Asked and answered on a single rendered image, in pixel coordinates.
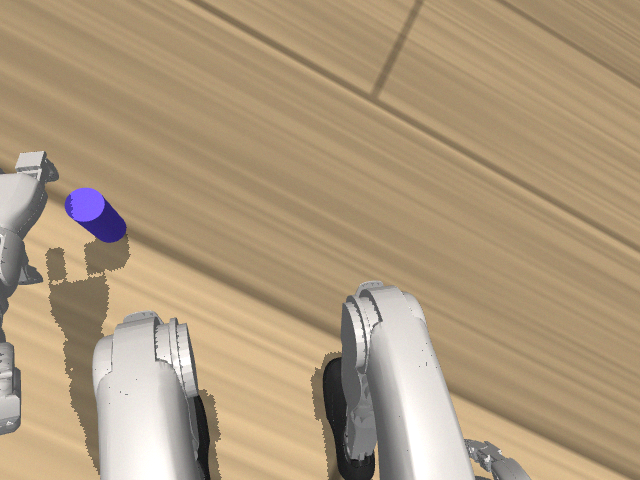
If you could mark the right robot foot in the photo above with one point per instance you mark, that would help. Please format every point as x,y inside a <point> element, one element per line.
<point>335,406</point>

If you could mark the right robot hand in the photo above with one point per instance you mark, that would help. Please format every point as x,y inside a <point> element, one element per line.
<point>490,458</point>

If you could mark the can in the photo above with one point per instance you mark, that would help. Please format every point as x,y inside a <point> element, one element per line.
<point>92,211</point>

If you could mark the left robot hand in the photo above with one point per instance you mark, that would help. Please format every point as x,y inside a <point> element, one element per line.
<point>23,199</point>

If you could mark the left robot arm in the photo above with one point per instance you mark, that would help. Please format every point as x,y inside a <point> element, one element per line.
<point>12,250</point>

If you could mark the left robot foot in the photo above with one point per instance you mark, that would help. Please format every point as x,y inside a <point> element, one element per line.
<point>204,439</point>

